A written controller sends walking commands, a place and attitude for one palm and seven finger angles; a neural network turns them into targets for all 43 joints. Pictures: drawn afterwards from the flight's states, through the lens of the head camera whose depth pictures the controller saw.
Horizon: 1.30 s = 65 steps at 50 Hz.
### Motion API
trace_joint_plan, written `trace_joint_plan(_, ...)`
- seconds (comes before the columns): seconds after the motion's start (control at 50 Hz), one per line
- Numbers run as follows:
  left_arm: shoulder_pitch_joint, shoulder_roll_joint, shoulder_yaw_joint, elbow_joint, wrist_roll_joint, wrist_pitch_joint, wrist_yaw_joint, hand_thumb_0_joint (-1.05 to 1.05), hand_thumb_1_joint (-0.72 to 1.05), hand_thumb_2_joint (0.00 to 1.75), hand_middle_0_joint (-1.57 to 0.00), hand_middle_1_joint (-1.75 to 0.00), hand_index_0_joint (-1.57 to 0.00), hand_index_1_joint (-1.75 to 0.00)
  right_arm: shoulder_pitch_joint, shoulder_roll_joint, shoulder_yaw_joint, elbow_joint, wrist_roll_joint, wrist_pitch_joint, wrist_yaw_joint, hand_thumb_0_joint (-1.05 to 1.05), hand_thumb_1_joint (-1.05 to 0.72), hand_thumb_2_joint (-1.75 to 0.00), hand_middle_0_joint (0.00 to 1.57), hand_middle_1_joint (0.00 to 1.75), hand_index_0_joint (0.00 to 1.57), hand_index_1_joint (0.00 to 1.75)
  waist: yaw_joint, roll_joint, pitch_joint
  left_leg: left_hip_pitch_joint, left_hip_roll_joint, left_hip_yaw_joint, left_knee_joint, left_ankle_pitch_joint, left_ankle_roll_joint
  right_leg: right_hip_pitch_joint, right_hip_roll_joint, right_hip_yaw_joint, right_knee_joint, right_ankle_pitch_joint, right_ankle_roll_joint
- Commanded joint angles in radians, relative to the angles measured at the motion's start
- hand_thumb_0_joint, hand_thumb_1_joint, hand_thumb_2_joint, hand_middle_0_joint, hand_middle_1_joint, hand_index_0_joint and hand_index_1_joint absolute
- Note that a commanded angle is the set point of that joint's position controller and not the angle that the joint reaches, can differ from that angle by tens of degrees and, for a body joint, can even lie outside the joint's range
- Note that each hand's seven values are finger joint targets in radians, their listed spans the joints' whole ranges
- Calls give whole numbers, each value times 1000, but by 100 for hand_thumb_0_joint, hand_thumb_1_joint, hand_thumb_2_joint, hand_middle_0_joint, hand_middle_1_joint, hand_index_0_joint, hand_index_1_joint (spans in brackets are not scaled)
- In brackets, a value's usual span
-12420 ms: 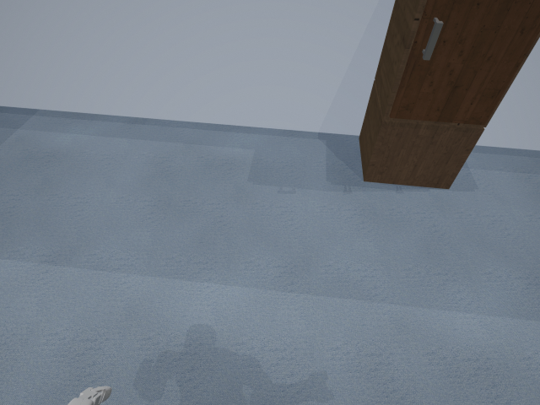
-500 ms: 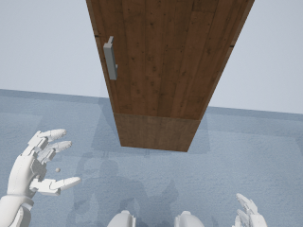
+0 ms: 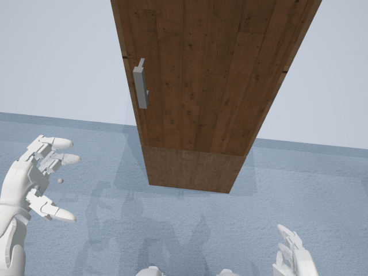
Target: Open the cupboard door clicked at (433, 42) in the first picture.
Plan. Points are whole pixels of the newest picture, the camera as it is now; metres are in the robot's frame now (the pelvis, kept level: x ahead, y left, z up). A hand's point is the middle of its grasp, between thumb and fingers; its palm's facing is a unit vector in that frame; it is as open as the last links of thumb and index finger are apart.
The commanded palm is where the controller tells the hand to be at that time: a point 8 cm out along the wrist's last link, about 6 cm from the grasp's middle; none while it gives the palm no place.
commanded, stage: raise the hand with hooked fingers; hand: left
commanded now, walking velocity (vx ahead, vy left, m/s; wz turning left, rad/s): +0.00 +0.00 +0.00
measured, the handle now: (143, 84) +0.59 +0.16 +0.06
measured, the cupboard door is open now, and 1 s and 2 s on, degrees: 0 0 0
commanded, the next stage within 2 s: move the hooked fingers beside the handle in 0.62 s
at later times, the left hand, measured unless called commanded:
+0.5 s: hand (69, 170) +0.29 +0.25 +0.08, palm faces -0.02 -1.00 -0.04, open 14.0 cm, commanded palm +0.26 +0.30 +0.08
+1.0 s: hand (80, 153) +0.33 +0.24 +0.08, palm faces -0.05 -1.00 -0.01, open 14.0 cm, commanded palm +0.31 +0.30 +0.08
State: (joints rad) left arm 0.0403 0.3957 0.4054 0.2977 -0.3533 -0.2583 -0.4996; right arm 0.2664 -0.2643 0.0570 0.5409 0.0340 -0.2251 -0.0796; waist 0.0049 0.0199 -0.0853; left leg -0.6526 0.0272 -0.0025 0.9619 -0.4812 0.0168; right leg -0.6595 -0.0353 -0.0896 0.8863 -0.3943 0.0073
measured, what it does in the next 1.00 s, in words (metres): stands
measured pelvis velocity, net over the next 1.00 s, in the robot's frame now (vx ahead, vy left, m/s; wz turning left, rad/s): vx -0.01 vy -0.02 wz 0.00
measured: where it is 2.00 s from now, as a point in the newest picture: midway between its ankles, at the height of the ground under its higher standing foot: outside the picture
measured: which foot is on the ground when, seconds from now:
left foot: down 0.00-1.00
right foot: down 0.00-1.00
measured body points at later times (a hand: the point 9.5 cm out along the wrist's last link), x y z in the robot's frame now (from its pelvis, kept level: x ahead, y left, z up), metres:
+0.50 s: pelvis +0.00 -0.01 +0.01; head +0.05 -0.01 +0.45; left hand +0.29 +0.31 +0.08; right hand +0.14 -0.27 -0.07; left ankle +0.00 +0.10 -0.69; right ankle +0.03 -0.13 -0.69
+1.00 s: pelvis -0.01 -0.02 +0.00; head +0.06 -0.01 +0.45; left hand +0.33 +0.30 +0.08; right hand +0.14 -0.27 -0.08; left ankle +0.00 +0.10 -0.69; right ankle +0.03 -0.13 -0.69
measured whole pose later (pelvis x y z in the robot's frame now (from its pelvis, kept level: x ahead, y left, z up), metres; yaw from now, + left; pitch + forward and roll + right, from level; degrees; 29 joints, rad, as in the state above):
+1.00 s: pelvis -0.01 -0.02 +0.00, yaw +0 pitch +11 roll -1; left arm -0.27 0.45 0.43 0.62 -0.32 -0.29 -0.56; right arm 0.28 -0.29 0.05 0.58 0.04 -0.18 -0.10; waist -0.02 0.01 -0.06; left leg -0.67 0.04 0.00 0.93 -0.45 0.00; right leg -0.68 -0.02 -0.09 0.87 -0.37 -0.01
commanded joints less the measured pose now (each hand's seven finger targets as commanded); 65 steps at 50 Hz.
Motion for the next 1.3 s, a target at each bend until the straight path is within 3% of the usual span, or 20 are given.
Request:
trace_joint_plan(0.0,-235,274,126,-135,-33,-66,-20,0,-50,30,-30,-120,-30,-120,-4,-162,-73,-119,7,-46,-15,0,-90,-90,20,30,20,30,-10,98,-238,135,-27,-32,-180,367,-16,168,54,21,-94,238,-41)
trace_joint_plan(0.12,-276,287,118,-56,-35,-15,-68,0,-50,30,-30,-120,-30,-120,5,-169,-77,-126,14,-31,-19,0,-90,-90,20,30,20,30,-9,68,-237,137,-27,-24,-203,363,-9,188,51,26,-126,248,-36)
trace_joint_plan(0.22,-245,281,130,-21,-46,-28,-67,0,-50,30,-30,-120,-30,-120,12,-171,-81,-139,10,-24,-8,0,-90,-90,20,30,20,30,-5,5,-219,101,-32,-13,-204,328,-5,203,52,37,-138,235,-32)
trace_joint_plan(0.34,-270,304,154,-64,-38,-79,-39,0,-50,30,-30,-120,-30,-120,13,-163,-85,-143,7,-17,-4,0,-90,-90,20,30,20,30,-5,52,-241,106,-35,1,-202,308,-1,219,47,57,-142,219,-32)
trace_joint_plan(0.38,-297,319,152,-102,-31,-92,-39,0,-50,30,-30,-120,-30,-120,13,-161,-83,-141,4,-17,-5,0,-90,-90,20,30,20,30,-5,98,-269,121,-35,3,-197,323,0,233,49,63,-136,234,-35)
trace_joint_plan(0.54,-276,292,137,-33,-39,-73,-45,0,-50,30,-30,-120,-30,-120,1,-159,-76,-130,12,-18,-16,0,-90,-90,20,30,20,30,-14,74,-200,93,-34,-1,-210,255,0,209,44,67,-163,174,-30)
trace_joint_plan(0.62,-277,286,130,-24,-40,-65,-55,0,-50,30,-30,-120,-30,-120,4,-160,-78,-134,13,-19,-18,0,-90,-90,20,30,20,30,-15,21,-216,87,-34,1,-206,271,3,228,43,71,-163,198,-24)
trace_joint_plan(0.68,-289,293,136,-32,-45,-72,-61,0,-50,30,-30,-120,-30,-120,5,-160,-77,-134,9,-21,-15,0,-90,-90,20,30,20,30,-13,18,-241,89,-34,2,-196,292,2,245,44,76,-153,225,-26)
trace_joint_plan(0.72,-316,291,133,-6,-44,-77,-61,0,-50,30,-30,-120,-30,-120,7,-163,-78,-125,11,-19,-18,0,-90,-90,20,30,20,30,-26,-10,-215,70,-34,4,-188,269,3,225,41,83,-162,203,-21)
trace_joint_plan(0.76,-439,290,109,34,-37,-79,-60,0,-50,30,-30,-120,-30,-120,11,-167,-71,-112,9,-15,-24,0,-90,-90,20,30,20,30,-46,6,-169,46,-33,1,-181,232,2,183,45,87,-159,153,-26)
trace_joint_plan(0.82,-530,318,111,80,-14,-90,-57,0,-50,30,-30,-120,-30,-120,20,-169,-74,-95,13,-13,-31,0,-90,-90,20,30,20,30,-54,28,-193,50,-32,-1,-179,198,3,167,37,96,-164,104,-23)
trace_joint_plan(0.88,-609,314,71,60,10,-103,-61,0,-50,30,-30,-120,-30,-120,28,-162,-71,-93,9,-14,-31,0,-90,-90,20,30,20,30,-48,118,-277,106,-34,-6,-180,245,2,175,41,84,-135,161,-33)
trace_joint_plan(0.92,-628,322,74,96,15,-102,-56,0,-50,30,-30,-120,-30,-120,37,-165,-73,-82,10,-10,-32,0,-90,-90,20,30,20,30,-55,83,-292,107,-30,-10,-178,250,3,170,43,80,-133,172,-29)
trace_joint_plan(1.06,-650,402,149,291,27,-66,-36,0,-50,30,-30,-120,-30,-120,65,-181,-73,-84,6,28,-17,0,-90,-90,20,30,20,30,-30,26,-267,15,-29,-3,-173,261,-2,196,44,79,-114,196,-31)
trace_joint_plan(1.1,-652,411,153,266,41,-77,-33,0,-50,30,-30,-120,-30,-120,75,-178,-77,-93,3,38,-9,0,-90,-90,20,30,20,30,-22,76,-322,40,-30,5,-171,309,-2,212,42,78,-100,256,-31)
trace_joint_plan(1.12,-651,404,146,272,45,-82,-31,0,-50,30,-30,-120,-30,-120,84,-178,-79,-95,3,44,-5,0,-90,-90,20,30,20,30,-30,54,-330,40,-28,7,-168,321,0,208,46,76,-99,271,-28)
trace_joint_plan(1.18,-732,393,122,249,48,-112,-34,0,-50,30,-30,-120,-30,-120,101,-179,-82,-91,2,58,1,0,-90,-90,20,30,20,30,-47,75,-349,63,-23,0,-162,339,0,176,56,69,-87,279,-31)
trace_joint_plan(1.2,-757,358,94,254,43,-119,-37,0,-50,30,-30,-120,-30,-120,102,-176,-84,-86,3,60,1,0,-90,-90,20,30,20,30,-61,83,-337,72,-23,1,-161,328,0,159,56,67,-90,269,-30)
trace_joint_plan(1.26,-763,388,128,303,33,-126,-39,0,-50,30,-30,-120,-30,-120,125,-190,-90,-73,2,73,-2,0,-90,-90,20,30,20,30,-61,35,-343,62,-20,-6,-155,345,3,159,60,62,-86,281,-33)
trace_joint_plan(1.28,-786,401,129,307,43,-125,-42,0,-50,30,-30,-120,-30,-120,130,-189,-89,-67,2,79,-2,0,-90,-90,20,30,20,30,-62,61,-362,65,-20,-2,-155,345,2,161,58,69,-86,286,-30)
